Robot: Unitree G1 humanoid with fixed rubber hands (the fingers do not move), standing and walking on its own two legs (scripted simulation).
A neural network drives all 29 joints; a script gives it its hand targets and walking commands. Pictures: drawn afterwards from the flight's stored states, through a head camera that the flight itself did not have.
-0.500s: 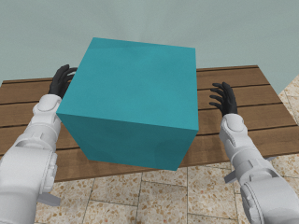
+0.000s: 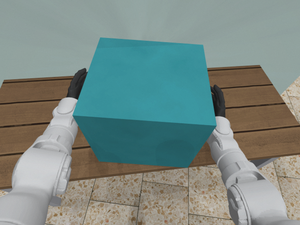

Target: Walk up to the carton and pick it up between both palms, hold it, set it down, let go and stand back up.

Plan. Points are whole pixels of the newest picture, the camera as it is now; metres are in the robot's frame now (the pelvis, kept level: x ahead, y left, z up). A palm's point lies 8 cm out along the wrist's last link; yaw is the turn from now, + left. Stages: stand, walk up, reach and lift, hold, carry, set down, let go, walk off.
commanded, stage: reach and lift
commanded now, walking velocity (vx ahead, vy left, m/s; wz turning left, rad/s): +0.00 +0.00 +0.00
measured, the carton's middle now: (147, 107) +0.44 -0.01 +0.01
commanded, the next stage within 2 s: none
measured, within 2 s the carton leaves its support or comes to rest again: leaves its support in 1.18 s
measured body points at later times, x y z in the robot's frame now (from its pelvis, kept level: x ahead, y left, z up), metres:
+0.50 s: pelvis +0.00 +0.00 +0.00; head +0.07 +0.01 +0.44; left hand +0.46 +0.18 +0.06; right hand +0.40 -0.21 +0.04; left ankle +0.01 +0.09 -0.73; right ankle -0.02 -0.13 -0.73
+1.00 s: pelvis +0.00 +0.01 +0.00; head +0.07 +0.03 +0.45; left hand +0.46 +0.18 +0.06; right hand +0.40 -0.20 +0.05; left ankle +0.01 +0.09 -0.73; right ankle -0.02 -0.13 -0.73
